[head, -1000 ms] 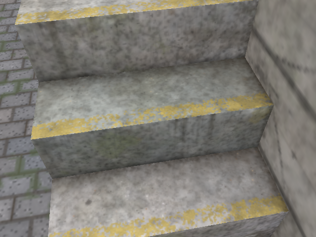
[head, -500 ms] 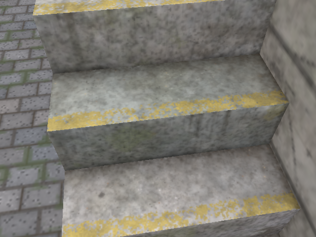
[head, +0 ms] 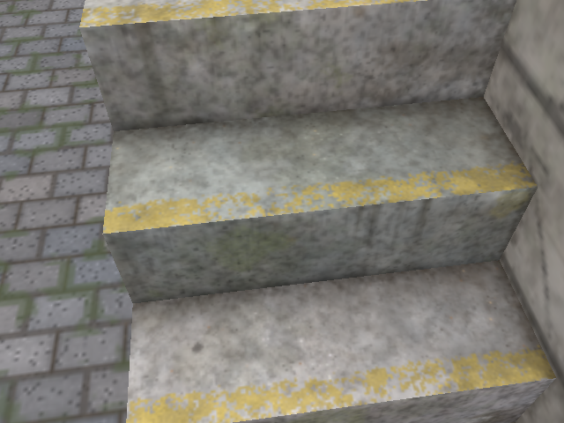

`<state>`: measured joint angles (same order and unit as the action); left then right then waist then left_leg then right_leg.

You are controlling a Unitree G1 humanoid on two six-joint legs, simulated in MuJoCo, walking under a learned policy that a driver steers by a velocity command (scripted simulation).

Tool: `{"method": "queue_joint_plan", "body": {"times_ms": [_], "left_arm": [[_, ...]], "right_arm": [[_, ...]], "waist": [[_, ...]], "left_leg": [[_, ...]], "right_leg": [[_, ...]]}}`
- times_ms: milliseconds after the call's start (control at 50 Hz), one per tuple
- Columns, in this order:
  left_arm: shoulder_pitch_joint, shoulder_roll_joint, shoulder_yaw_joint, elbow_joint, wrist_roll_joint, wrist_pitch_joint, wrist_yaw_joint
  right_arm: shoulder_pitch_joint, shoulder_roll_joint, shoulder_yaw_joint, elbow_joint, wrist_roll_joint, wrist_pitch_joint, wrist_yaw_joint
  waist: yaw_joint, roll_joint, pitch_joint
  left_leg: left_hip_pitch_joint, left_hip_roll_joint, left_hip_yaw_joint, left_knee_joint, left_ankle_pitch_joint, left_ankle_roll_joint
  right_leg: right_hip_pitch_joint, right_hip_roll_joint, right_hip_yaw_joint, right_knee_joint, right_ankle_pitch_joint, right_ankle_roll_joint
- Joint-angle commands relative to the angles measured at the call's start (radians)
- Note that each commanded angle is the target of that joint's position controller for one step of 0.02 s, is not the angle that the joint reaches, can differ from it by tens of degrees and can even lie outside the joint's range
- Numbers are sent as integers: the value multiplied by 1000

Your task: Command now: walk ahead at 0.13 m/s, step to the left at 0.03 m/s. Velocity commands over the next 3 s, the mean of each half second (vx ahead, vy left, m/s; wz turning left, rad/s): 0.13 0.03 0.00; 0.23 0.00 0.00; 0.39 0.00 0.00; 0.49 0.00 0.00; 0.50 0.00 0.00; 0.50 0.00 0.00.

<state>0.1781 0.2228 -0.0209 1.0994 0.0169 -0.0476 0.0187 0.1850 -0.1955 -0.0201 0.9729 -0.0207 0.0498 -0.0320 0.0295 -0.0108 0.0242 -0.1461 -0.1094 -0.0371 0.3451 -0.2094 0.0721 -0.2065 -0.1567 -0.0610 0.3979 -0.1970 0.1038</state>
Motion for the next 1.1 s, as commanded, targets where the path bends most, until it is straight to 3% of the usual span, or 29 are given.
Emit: {"method": "queue_joint_plan", "body": {"times_ms": [20, 540, 560, 580, 600, 620, 640, 660, 680, 700, 720, 780, 840, 920, 960, 1020, 1100], "left_arm": [[40, 106, 16, -18, 2, -7, -2], [83, 107, 19, -42, 1, -6, -1], [26, 114, 23, -73, -27, -6, 9], [-50, 66, 8, -112, -18, -10, 19], [-40, 41, 1, -119, -11, -14, 27], [27, 22, -5, -97, -6, -21, 31], [78, 23, -6, -84, -1, -29, 26], [110, 37, -5, -72, 11, -34, 19], [117, 80, 1, -68, 19, -38, 12], [105, 130, 11, -67, 10, -38, 3], [90, 120, 8, -69, 1, -35, -5], [63, 127, 11, -103, 17, -31, -18], [74, 110, 10, -110, 14, -25, -22], [60, 101, 8, -126, 16, -12, -17], [38, 86, -1, -139, 16, -8, -10], [18, 93, -6, -159, 24, -12, -7], [6, 107, -7, -185, 17, -16, -6]], "right_arm": [[17, -94, -15, -48, -7, -3, 2], [57, -101, -14, -65, -1, 1, -2], [52, -153, -32, -116, 3, -11, -5], [-14, -167, -29, -155, -1, -16, -3], [-3, -169, -30, -156, -10, -21, 0], [12, -140, -24, -138, -7, -19, 0], [-16, -77, -5, -135, -3, -19, -1], [-50, -44, 7, -138, 1, -16, 2], [-24, -54, 4, -131, 0, -17, 9], [56, -86, -8, -115, 2, -18, 8], [89, -104, -12, -99, 3, -16, 4], [48, -146, -18, -87, 11, -14, -15], [47, -134, -20, -75, 10, -4, -14], [39, -122, -22, -54, 7, 4, -10], [28, -104, -12, -55, 2, 5, -9], [5, -116, -6, -61, 2, -4, -12], [8, -123, 2, -65, 9, -20, -14]], "waist": [[-1, -2, -42], [0, -2, -32], [-59, -3, -90], [-57, 56, 11], [-61, 114, 28], [-42, 137, 15], [-1, 131, 22], [27, 89, 27], [11, 32, 4], [-36, -29, -30], [-47, -61, -50], [-34, -31, -105], [-33, -32, -139], [-36, -13, -104], [-37, 2, -67], [-36, -5, -55], [-39, -6, -54]], "left_leg": [[42, 147, -106, -36, 366, 9], [30, 143, -98, -32, 343, 11], [66, 153, -147, -67, -204, 60], [-24, 206, -249, -150, -428, 100], [-71, 261, -344, -204, -478, 141], [-74, 285, -363, -202, -400, 162], [-80, 257, -301, -150, -177, 145], [-87, 200, -197, -73, 57, 105], [-64, 163, -133, -4, 258, 66], [-6, 136, -97, 8, 353, 34], [43, 144, -96, 1, 429, 13], [86, 154, -89, 25, 608, 7], [94, 169, -96, 18, 565, 8], [65, 170, -93, -14, 406, -1], [37, 164, -97, -32, 304, -10], [13, 161, -93, -25, 227, -7], [-15, 146, -76, 25, 163, -1]], "right_leg": [[-18, -11, 7, -48, 17, -15], [-17, -11, 8, -58, 18, -21], [-80, 63, -58, 53, -254, -62], [-186, 76, -66, 107, -209, -73], [-181, 76, -43, 177, -158, -84], [-156, 42, 5, 206, -141, -98], [-110, 26, 32, 137, -106, -103], [-52, 28, 28, 31, -32, -102], [-8, 21, 38, -13, 120, -94], [-7, 27, 46, 4, 213, -97], [-12, 27, 41, 11, 260, -95], [51, 33, 44, -17, 390, -80], [93, 30, 45, -28, 419, -89], [81, 30, 48, -63, 299, -92], [56, 30, 53, -90, 185, -87], [36, 40, 52, -93, 83, -101], [22, 43, 61, -82, 6, -131]]}}
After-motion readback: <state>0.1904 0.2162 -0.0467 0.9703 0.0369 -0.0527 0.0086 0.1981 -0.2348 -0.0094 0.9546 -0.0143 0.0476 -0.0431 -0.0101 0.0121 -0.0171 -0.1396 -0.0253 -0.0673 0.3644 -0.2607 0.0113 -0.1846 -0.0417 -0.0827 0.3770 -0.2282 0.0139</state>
